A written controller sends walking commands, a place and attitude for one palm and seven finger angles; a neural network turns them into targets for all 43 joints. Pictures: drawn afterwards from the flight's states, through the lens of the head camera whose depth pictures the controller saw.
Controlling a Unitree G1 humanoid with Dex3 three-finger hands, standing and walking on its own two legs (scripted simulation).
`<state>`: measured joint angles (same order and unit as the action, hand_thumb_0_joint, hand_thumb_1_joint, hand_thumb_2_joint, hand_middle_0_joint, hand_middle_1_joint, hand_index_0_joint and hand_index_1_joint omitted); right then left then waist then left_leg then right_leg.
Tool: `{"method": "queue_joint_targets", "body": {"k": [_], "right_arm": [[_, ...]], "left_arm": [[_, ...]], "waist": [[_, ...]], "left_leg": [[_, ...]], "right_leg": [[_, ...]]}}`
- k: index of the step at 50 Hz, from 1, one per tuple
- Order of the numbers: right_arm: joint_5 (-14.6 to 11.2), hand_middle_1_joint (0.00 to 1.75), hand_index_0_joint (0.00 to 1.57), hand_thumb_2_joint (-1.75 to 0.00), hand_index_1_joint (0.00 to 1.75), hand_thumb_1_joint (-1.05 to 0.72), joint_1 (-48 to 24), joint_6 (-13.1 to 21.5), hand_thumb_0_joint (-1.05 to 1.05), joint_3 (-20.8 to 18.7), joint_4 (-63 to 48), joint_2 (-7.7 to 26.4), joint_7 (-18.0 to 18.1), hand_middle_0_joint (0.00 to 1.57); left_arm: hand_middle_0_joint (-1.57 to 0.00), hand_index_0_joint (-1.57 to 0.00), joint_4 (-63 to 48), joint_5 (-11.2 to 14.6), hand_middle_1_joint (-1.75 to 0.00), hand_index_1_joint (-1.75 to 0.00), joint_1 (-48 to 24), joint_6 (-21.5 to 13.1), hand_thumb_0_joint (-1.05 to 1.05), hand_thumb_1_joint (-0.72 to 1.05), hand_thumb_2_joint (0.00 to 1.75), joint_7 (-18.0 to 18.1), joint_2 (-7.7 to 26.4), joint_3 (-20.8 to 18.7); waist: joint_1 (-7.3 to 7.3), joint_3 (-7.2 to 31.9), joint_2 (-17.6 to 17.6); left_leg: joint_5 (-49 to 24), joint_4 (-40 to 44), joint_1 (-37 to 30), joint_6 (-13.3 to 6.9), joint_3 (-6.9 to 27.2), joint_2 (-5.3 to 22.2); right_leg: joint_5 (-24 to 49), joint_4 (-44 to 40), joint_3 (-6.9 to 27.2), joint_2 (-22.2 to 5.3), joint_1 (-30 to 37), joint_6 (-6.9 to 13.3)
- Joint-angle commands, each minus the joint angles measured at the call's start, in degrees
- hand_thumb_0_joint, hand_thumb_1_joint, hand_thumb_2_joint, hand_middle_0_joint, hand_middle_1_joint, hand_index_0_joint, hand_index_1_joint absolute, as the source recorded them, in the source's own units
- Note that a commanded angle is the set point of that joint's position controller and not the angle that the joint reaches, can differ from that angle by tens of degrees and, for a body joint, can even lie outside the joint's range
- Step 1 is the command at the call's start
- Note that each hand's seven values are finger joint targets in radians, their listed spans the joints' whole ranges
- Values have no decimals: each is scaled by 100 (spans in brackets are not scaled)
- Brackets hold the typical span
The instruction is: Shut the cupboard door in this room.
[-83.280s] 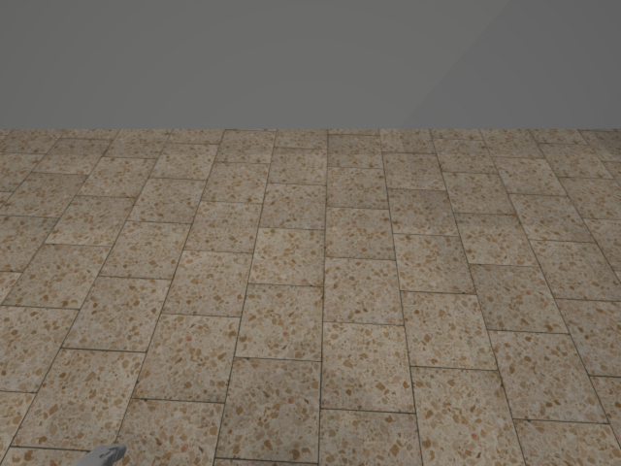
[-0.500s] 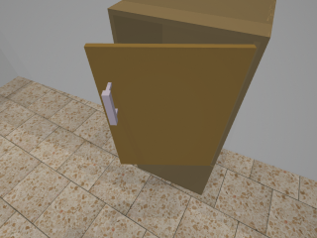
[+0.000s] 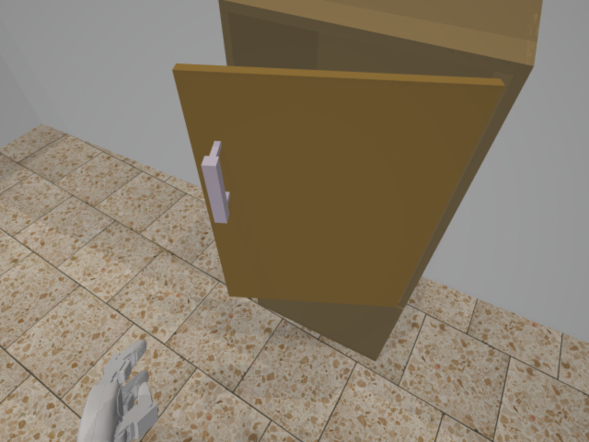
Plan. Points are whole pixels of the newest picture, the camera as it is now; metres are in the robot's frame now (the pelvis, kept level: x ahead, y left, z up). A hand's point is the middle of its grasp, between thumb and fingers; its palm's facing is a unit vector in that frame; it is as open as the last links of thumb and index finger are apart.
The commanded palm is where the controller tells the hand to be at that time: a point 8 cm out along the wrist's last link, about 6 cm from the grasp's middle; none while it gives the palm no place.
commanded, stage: raise the hand and make a fist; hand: left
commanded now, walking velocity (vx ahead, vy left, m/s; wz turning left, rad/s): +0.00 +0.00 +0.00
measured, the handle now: (219, 183) +0.47 +0.14 +0.08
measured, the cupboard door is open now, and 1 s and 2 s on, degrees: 24 24 24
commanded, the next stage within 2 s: bring the fist close to the handle in 1.78 s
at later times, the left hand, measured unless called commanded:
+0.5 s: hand (157, 406) +0.17 +0.18 +0.00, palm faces -0.05 -1.00 -0.03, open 5.1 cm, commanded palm +0.14 +0.24 +0.00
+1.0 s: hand (121, 373) +0.19 +0.21 +0.05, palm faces +0.00 -1.00 -0.03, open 3.2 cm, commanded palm +0.16 +0.26 +0.05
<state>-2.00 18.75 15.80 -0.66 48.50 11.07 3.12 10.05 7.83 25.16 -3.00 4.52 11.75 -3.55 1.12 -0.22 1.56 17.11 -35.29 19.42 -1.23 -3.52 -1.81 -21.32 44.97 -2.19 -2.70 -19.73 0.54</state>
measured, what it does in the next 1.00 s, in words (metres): stands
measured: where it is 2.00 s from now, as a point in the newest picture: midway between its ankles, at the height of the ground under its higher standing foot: outside the picture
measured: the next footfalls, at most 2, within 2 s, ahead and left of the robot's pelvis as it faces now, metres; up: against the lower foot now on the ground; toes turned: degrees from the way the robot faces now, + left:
none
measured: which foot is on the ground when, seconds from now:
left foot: down 0.00-1.00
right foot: down 0.00-1.00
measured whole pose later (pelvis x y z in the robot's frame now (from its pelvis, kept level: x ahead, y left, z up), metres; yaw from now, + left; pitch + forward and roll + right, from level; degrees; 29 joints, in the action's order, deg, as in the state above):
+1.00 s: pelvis -0.02 +0.02 -0.04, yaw +1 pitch +9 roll -3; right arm -1.6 14.0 13.0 1.8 28.9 13.4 2.8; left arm -10.8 16.6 24.6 -15.4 -14.4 14.5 -8.8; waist -1.0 5.6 -1.9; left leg 24.4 -55.2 39.6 -3.0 -0.5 0.0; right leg -26.8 51.6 -4.1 -0.2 -33.5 -0.5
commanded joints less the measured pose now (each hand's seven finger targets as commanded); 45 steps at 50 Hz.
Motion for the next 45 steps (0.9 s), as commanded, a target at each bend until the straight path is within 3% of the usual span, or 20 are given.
{"method": "queue_joint_targets", "body": {"k": [1,2,3,4,5,6,7,8,9,11,14,16,19,23,26,29,31,35,41,45], "right_arm": [[27,30,20,-90,30,-90,-763,501,0,-432,-1419,956,-207,20],[100,30,20,-90,30,-90,-856,441,0,-398,-1521,938,-275,20],[146,30,20,-90,30,-90,-944,391,0,-461,-1639,971,-309,20],[172,30,20,-90,30,-90,-1027,370,0,-500,-1737,973,-333,20],[149,30,20,-90,30,-90,-1103,376,0,-538,-1909,975,-346,20],[118,30,20,-90,30,-90,-1103,322,0,-561,-2085,976,-357,20],[64,30,20,-90,30,-90,-1211,266,0,-544,-2357,994,-351,20],[13,30,20,-90,30,-90,-1301,225,0,-509,-2586,972,-305,20],[-19,30,20,-90,30,-90,-1308,198,0,-476,-2731,957,-247,20],[-26,30,20,-90,30,-90,-1148,203,0,-413,-2816,927,-143,20],[5,30,20,-90,30,-90,-966,311,0,-337,-2747,913,8,20],[24,30,20,-90,30,-90,-846,380,0,-278,-2613,986,114,20],[-21,30,20,-90,30,-90,-763,399,0,-224,-2466,1023,193,20],[-81,30,20,-90,30,-90,-809,262,0,-223,-2612,965,190,20],[-38,30,20,-90,30,-90,-904,154,0,-212,-2685,846,167,20],[19,30,20,-90,30,-90,-868,129,0,-188,-2704,779,90,20],[60,30,20,-90,30,-90,-841,120,0,-186,-2679,830,70,20],[61,30,20,-90,30,-90,-715,172,0,-193,-2708,933,13,20],[52,30,20,-90,30,-90,-675,133,0,-146,-2757,1000,26,20],[17,30,20,-90,30,-90,-664,68,0,-107,-2814,983,19,20]], "left_arm": [[-33,-33,67,440,-44,-44,1001,-1461,0,90,90,-741,95,-634],[-35,-35,145,542,-46,-46,1045,-1974,0,90,90,-1137,-38,-617],[-36,-36,172,616,-48,-48,1151,-2506,0,90,90,-1579,70,-848],[-38,-38,215,676,-50,-50,1154,-2958,0,90,90,-2037,100,-813],[-40,-40,93,730,-52,-52,946,-3307,0,90,90,-2449,347,-939],[-42,-42,52,822,-54,-54,950,-3341,0,90,90,-2682,724,-1322],[-44,-44,-341,971,-56,-56,841,-3235,0,90,90,-2831,928,-1485],[-46,-46,-776,1113,-58,-58,568,-3067,0,90,90,-2878,1031,-1540],[-47,-47,-1131,1241,-60,-60,284,-2907,0,90,90,-2825,1106,-1624],[-51,-51,-1974,1325,-64,-64,-519,-2852,0,90,90,-2583,1119,-1518],[-57,-57,-2852,1207,-70,-70,-1280,-3099,0,90,90,-2318,1049,-1126],[-60,-60,-3016,1120,-74,-74,-1578,-3183,0,90,90,-2341,1065,-883],[-66,-66,-2340,1094,-80,-80,-1182,-2814,0,90,90,-2572,986,-702],[-73,-73,-2065,1179,-88,-88,-547,-1950,0,90,90,-2658,1184,-1147],[-79,-79,-2197,1248,-94,-94,-172,-1653,0,90,90,-2381,1291,-1592],[-84,-84,-2545,1222,-100,-100,-4,-1765,0,90,90,-2158,953,-1346],[-88,-88,-2475,1174,-104,-104,-22,-1873,0,90,90,-2078,925,-1284],[-95,-95,-2705,1108,-112,-112,28,-2059,0,90,90,-2108,811,-993],[-106,-106,-3186,1032,-124,-124,-241,-1927,0,90,90,-1967,1045,-1066],[-113,-113,-3308,990,-132,-132,-264,-1767,0,90,90,-1853,908,-953]], "waist": [[-133,-74,965],[-187,164,1197],[-300,467,1377],[-350,769,1560],[-360,1055,1401],[-513,1293,851],[-620,1627,230],[-627,1722,-129],[-585,1775,-281],[-304,1694,-160],[36,1492,-262],[212,1490,-298],[212,1317,-302],[-159,1696,-246],[-404,1865,-95],[-348,1758,-276],[-304,1574,-116],[-191,1699,-341],[-205,1707,-573],[-172,1649,-574]], "left_leg": [[-461,-670,1136,208,529,135],[-562,-980,1542,234,493,90],[-810,-1403,1820,230,428,84],[-643,-1751,2266,253,383,18],[-432,-2015,2561,241,348,-10],[-373,-2123,2653,207,285,-34],[-187,-2156,2649,182,169,-91],[12,-2185,2629,145,118,-91],[201,-2208,2592,102,145,-65],[532,-2391,2628,20,277,46],[728,-2535,2479,-65,388,160],[652,-2602,2386,-120,483,225],[672,-2438,2428,-115,532,232],[257,-2068,2207,-85,531,181],[-176,-1795,1999,-48,584,177],[-504,-1523,1635,-21,594,183],[-549,-1470,1618,-29,626,187],[-552,-1375,1319,-23,633,196],[-564,-1110,990,17,779,243],[-489,-885,743,80,870,298]], "right_leg": [[414,-889,-49,139,-1312,128],[748,-407,-96,129,-1525,120],[1543,150,-54,169,-1638,81],[1653,495,171,114,-1715,10],[1533,668,454,53,-1748,-28],[1388,738,694,14,-1635,5],[784,659,840,5,-1486,25],[189,485,974,-5,-1492,17],[-350,311,1056,5,-1596,-1],[-1160,63,1264,35,-1956,-105],[-1635,-133,1275,78,-2310,-92],[-1459,-22,1174,162,-2462,-73],[-1301,-42,985,208,-2396,-75],[-722,-130,862,160,-1653,-111],[31,-25,643,186,-1189,-110],[761,184,217,294,-1287,-48],[772,249,78,370,-1394,-8],[706,321,-93,409,-1583,35],[624,293,-231,461,-1507,111],[551,208,-320,475,-1481,95]]}}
